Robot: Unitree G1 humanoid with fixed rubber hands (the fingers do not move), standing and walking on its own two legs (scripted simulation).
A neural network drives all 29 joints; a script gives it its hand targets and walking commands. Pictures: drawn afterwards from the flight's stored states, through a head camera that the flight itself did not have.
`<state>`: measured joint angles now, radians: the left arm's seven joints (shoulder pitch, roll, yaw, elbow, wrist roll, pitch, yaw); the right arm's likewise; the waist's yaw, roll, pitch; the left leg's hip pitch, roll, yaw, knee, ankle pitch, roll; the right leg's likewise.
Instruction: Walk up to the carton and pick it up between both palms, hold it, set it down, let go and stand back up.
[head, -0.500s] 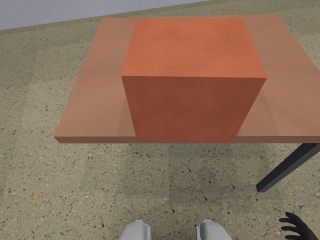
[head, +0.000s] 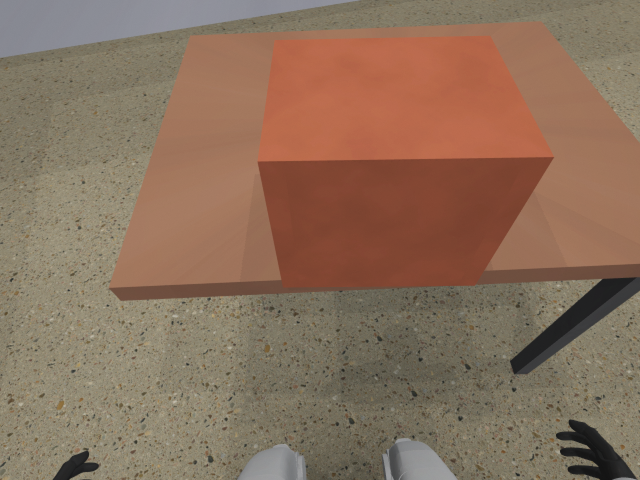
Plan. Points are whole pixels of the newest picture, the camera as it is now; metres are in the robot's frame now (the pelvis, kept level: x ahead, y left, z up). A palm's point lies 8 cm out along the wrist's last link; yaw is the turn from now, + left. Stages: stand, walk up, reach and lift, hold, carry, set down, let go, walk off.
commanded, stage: walk up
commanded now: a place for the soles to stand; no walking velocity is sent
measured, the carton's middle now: (380, 169) +0.50 -0.07 +0.08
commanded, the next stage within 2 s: none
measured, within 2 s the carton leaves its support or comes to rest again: neither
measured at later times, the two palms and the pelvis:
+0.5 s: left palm out of the picture +0.10 +0.33 -0.08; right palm out of the picture +0.09 -0.33 -0.07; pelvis +0.00 +0.00 +0.02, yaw -1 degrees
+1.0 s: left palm (106, 448) +0.18 +0.28 -0.05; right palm out of the picture +0.06 -0.41 -0.08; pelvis +0.06 -0.06 +0.02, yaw -3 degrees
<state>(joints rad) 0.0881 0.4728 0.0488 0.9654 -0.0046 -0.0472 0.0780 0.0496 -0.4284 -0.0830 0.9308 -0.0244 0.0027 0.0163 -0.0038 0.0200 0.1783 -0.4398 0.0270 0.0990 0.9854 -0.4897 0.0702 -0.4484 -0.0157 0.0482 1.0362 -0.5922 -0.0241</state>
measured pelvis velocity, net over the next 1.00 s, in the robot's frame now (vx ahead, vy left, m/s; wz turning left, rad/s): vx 0.06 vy -0.06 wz -0.05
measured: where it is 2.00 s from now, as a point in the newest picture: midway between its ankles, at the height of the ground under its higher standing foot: outside the picture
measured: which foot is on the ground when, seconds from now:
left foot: down 0.00-0.92, up 0.94-1.00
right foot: down 0.00-0.68, up 0.70-0.88, down 0.90-1.00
